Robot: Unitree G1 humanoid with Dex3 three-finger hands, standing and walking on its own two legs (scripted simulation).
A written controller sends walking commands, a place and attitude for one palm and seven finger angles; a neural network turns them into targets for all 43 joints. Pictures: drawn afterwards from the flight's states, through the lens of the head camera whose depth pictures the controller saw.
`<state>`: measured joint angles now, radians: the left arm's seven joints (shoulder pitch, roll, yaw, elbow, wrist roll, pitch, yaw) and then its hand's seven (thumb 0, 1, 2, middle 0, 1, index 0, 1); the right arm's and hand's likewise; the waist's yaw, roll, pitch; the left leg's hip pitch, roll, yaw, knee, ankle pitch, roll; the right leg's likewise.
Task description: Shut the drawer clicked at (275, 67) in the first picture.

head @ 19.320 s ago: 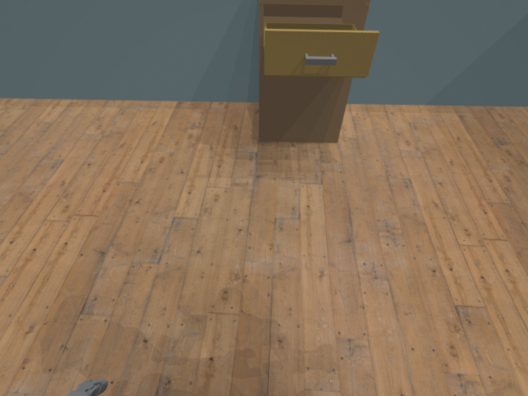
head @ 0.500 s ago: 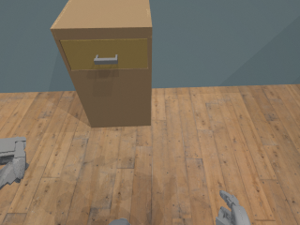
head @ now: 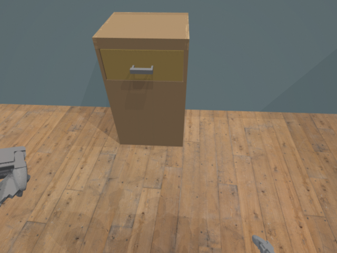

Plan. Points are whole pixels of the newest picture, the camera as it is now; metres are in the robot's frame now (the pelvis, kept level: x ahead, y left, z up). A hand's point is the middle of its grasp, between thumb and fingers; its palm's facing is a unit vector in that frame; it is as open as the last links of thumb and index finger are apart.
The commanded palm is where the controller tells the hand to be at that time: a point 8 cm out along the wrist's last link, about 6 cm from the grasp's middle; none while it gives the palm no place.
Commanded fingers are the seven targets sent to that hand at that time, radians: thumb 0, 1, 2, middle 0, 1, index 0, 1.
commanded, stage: stop stepping back and stand still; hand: left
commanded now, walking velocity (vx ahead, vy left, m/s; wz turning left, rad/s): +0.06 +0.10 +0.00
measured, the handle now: (142, 69) +1.03 +0.22 -0.07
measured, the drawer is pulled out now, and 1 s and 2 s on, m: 0.00 0.00 0.00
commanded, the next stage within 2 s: let the arm hang, fingers relaxed in 0.84 s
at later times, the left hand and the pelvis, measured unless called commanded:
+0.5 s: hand (47, 164) +0.22 +0.24 +0.18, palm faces +0.31 -0.82 -0.48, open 3.3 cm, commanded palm +0.16 +0.28 +0.20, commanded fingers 0.00 0.90 0.90 -1.40 -1.60 -1.40 -1.60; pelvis +0.01 +0.01 +0.02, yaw -3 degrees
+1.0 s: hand (62, 172) +0.24 +0.24 +0.12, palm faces +0.17 -0.85 -0.50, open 3.2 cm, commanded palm none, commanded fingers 0.00 0.90 0.90 -1.24 -1.43 -1.24 -1.43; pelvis +0.03 +0.02 +0.02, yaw -2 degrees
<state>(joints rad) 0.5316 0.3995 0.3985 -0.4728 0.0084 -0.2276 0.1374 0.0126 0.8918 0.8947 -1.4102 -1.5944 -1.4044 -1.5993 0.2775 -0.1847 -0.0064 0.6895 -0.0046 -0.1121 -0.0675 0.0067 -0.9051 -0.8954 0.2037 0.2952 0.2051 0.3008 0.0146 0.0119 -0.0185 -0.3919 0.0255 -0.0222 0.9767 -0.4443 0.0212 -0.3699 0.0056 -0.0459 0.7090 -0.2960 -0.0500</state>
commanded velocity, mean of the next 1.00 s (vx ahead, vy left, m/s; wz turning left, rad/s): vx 0.01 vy -0.01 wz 0.00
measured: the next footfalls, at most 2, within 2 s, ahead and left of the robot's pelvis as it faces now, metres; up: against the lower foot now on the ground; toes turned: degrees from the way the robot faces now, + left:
left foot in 0.20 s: +0.06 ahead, +0.13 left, +0.00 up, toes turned +3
right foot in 0.44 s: +0.07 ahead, -0.10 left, +0.00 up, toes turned -6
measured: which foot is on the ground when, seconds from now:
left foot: up 0.00-0.18, down 0.20-1.00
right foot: down 0.00-0.20, up 0.22-0.42, down 0.44-1.00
